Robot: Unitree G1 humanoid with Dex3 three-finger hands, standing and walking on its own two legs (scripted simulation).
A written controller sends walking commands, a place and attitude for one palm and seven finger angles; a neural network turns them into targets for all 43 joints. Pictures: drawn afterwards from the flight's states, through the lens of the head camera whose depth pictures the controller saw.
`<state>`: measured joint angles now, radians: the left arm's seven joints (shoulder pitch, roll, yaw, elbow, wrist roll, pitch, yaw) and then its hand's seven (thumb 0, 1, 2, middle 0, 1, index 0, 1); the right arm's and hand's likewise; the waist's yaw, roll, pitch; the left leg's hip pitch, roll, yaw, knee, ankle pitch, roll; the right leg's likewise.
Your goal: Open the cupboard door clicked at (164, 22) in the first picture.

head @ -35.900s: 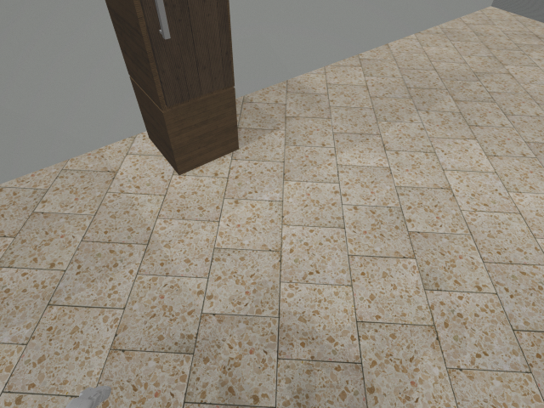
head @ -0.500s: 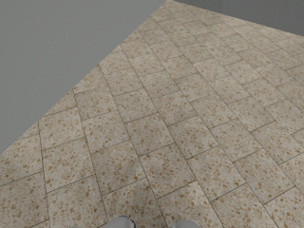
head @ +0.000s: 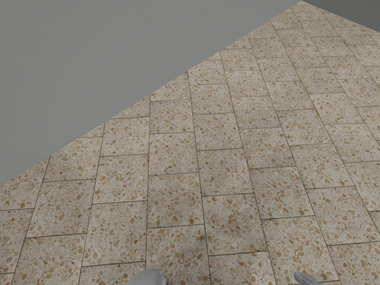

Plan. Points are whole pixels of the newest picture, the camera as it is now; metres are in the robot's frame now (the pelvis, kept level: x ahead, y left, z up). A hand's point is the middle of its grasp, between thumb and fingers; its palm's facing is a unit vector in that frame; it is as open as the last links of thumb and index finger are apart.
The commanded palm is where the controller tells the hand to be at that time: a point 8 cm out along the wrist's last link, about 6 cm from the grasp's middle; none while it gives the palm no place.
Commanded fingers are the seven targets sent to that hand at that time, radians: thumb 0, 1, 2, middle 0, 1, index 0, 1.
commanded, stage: turn to face it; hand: left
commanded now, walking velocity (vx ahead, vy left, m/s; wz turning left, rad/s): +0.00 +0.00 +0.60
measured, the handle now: out of the picture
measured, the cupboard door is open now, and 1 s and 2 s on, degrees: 50 50 50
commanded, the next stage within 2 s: none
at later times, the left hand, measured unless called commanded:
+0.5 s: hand out of the picture +0.05 +0.18 -0.15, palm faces +0.30 -0.91 -0.29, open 7.4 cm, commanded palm none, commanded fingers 0.00 0.90 0.90 -0.20 -0.30 -0.20 -0.30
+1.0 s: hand out of the picture +0.01 +0.17 -0.15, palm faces +0.58 -0.75 -0.32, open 7.4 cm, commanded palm none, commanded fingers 0.00 0.90 0.90 -0.20 -0.30 -0.20 -0.30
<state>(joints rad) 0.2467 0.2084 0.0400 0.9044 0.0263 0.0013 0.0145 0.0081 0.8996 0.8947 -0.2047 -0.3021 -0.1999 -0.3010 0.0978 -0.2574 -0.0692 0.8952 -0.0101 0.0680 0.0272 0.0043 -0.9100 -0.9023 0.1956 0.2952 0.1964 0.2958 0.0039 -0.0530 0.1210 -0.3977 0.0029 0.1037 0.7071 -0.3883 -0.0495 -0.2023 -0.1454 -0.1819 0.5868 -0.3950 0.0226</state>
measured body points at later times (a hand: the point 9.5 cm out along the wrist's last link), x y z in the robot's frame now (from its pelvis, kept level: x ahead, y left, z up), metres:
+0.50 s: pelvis +0.02 -0.05 +0.00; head +0.08 -0.05 +0.45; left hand +0.03 +0.22 -0.13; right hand +0.18 -0.28 -0.15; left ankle -0.03 +0.07 -0.66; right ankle +0.05 -0.17 -0.73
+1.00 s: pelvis +0.05 -0.08 -0.01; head +0.10 -0.06 +0.44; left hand -0.02 +0.21 -0.13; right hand +0.27 -0.24 -0.16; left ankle -0.02 +0.06 -0.73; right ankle +0.12 -0.17 -0.74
